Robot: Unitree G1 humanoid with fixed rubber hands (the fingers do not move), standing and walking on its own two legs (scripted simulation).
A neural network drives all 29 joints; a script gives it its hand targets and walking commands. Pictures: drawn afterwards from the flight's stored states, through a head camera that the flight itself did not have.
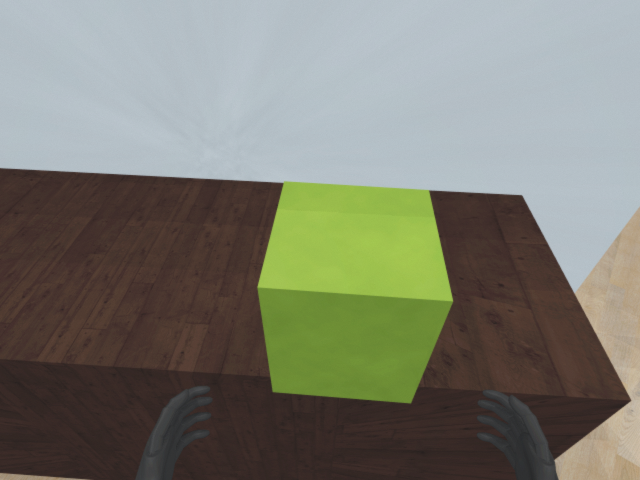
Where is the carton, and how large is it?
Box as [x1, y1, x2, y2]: [257, 181, 452, 402]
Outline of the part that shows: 284,181 257,287 272,390 277,392 410,402 452,302 428,190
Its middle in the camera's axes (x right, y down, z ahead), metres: +0.04 +0.08 +0.57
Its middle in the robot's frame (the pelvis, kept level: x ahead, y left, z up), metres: +0.38 -0.01 +0.02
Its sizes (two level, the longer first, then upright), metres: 0.210 0.200 0.250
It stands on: a pedestal, 0.68 m high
